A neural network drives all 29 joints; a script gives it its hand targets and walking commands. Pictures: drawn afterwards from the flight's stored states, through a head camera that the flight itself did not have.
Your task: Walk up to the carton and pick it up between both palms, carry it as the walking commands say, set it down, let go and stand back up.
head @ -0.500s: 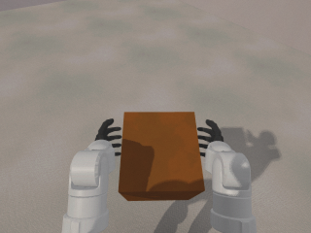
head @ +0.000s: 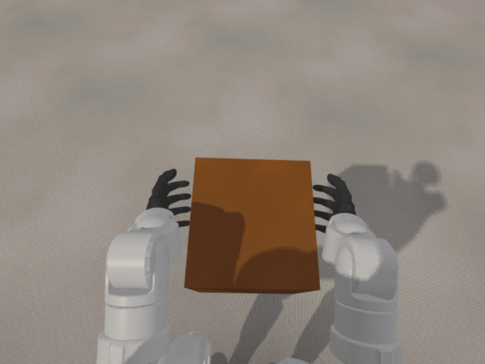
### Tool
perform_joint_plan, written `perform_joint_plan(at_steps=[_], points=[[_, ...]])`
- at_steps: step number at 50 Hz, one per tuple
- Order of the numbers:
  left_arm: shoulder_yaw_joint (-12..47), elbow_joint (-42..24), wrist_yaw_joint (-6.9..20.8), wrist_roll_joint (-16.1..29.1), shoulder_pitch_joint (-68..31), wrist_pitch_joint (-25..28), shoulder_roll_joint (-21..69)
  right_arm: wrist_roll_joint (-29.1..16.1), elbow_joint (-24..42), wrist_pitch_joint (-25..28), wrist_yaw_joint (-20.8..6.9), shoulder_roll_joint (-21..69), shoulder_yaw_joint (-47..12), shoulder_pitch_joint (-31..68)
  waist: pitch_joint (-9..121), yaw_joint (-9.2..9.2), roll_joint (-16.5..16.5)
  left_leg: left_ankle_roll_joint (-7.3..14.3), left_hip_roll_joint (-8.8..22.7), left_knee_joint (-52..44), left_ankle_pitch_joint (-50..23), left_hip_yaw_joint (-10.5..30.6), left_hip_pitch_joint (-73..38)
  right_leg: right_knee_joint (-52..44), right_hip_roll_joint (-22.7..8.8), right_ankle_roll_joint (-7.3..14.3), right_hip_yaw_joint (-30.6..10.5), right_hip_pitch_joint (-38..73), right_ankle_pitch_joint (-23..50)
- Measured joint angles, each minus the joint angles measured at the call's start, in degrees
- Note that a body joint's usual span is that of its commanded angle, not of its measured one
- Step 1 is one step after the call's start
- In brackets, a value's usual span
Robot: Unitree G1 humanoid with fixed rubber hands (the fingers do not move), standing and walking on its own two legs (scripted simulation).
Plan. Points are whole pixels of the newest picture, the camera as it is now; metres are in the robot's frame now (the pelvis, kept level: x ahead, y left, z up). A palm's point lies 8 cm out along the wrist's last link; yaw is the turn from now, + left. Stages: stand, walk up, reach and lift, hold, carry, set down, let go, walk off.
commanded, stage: carry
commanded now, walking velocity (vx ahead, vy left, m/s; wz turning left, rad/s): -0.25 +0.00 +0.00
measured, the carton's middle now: (249, 233) +0.32 +0.00 -0.01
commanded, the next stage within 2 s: none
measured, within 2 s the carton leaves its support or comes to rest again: neither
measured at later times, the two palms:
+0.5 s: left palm (37, 299) +0.18 +0.25 +0.10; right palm (261, 296) +0.19 -0.01 +0.12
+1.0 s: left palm out of the picture +0.03 +0.21 +0.12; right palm out of the picture +0.03 -0.05 +0.12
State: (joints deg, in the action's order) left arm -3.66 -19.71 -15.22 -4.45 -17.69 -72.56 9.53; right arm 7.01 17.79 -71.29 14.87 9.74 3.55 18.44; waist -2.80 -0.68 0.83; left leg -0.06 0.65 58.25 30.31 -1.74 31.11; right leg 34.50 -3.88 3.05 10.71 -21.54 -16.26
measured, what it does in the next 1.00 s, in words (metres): walks backwards: left foot, then right foot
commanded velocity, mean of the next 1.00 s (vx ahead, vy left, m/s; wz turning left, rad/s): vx -0.12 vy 0.00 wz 0.00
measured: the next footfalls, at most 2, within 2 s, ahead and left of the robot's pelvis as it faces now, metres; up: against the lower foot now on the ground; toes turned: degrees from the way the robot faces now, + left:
left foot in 0.26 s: -0.04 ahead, +0.17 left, +0.00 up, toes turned +4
right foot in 0.86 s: -0.21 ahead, -0.02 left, +0.00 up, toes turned +11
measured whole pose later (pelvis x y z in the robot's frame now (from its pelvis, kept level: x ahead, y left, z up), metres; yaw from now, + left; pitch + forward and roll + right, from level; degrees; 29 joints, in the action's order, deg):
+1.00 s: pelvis -0.26 +0.07 +0.01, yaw +1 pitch +2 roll +0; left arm -3.6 -19.8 -15.0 -4.9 -18.1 -73.8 9.7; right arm 6.2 19.1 -73.0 13.9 9.4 3.9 17.4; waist 1.8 -0.6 0.2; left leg -0.2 1.8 45.2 19.1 -2.7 30.0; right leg 29.6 -2.2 2.6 10.1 -17.5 -14.4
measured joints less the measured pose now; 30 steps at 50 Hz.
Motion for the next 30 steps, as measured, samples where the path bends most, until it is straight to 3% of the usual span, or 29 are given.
perform_joint_plan(at_steps=[3,7,10,13,14,16,17,20,30], points=[[0.00,-0.76,0.00,0.07,-0.02,0.17,0.02,-0.46,0.86,0.03,0.18,-0.02,-0.01,0.01,-0.85,0.04,-0.04,-1.47,0.02,2.74,-0.47,0.06,-0.92,-0.57,-1.74,-0.54,0.06,-0.03,1.35],[0.00,-1.03,0.00,0.18,-0.06,0.42,0.03,-0.77,1.35,0.06,0.49,-0.02,0.00,0.01,-1.07,0.07,-0.08,-1.85,0.03,0.33,-1.49,0.10,-4.18,-1.54,-3.18,-1.62,0.11,-0.04,3.42],[0.00,-1.03,0.06,0.14,-0.06,0.42,0.04,-0.78,1.36,0.06,0.54,-0.02,0.00,0.01,-1.00,0.09,0.00,-1.26,0.03,-6.22,-3.26,0.13,-8.42,-2.12,-3.71,-2.68,0.15,-0.15,5.04],[-0.01,-1.02,0.06,0.02,-0.08,0.17,0.03,-0.79,1.38,-0.20,0.42,-0.02,0.01,0.01,0.37,0.17,-0.28,0.39,0.76,-22.02,-8.96,0.27,-14.88,-1.54,-3.62,-4.15,0.31,-1.53,6.27],[-0.02,-0.94,0.05,-0.14,-0.07,0.21,0.00,-0.80,1.32,-0.20,0.23,0.01,-0.01,-0.07,0.30,0.04,0.02,1.01,0.73,-22.80,-8.43,0.06,-14.84,0.17,-3.85,-4.44,0.16,-2.43,3.38],[-0.01,-0.90,0.05,-0.67,0.76,0.17,-0.21,-1.12,1.32,-0.91,-0.89,-0.01,-0.02,-0.16,-0.45,0.12,-0.17,1.95,1.27,-22.35,-9.94,0.23,-14.15,9.14,-2.66,-4.83,-0.19,-4.44,-9.06],[0.00,-0.91,0.06,-0.76,0.92,0.08,-0.26,-1.11,1.33,-1.18,-1.27,-0.01,-0.02,-0.15,-0.68,0.14,-0.49,2.29,1.87,-22.94,-11.12,0.32,-14.10,15.02,-1.46,-4.84,-0.35,-5.62,-11.83],[0.00,-1.06,0.06,-0.59,0.75,0.04,-0.26,-0.87,1.34,-1.06,-1.37,0.00,-0.01,-0.13,-0.43,0.07,-0.57,3.01,2.79,-25.13,-14.05,0.22,-13.61,27.11,1.38,-4.97,-0.47,-6.92,-12.91],[0.00,-1.77,-1.43,-0.11,-0.64,0.03,0.15,-0.86,1.34,0.39,-1.41,0.00,0.34,-0.07,1.59,0.01,-1.57,4.59,2.70,-26.88,-20.73,-0.25,-4.30,23.51,5.09,-5.76,-0.59,-6.81,-13.63]])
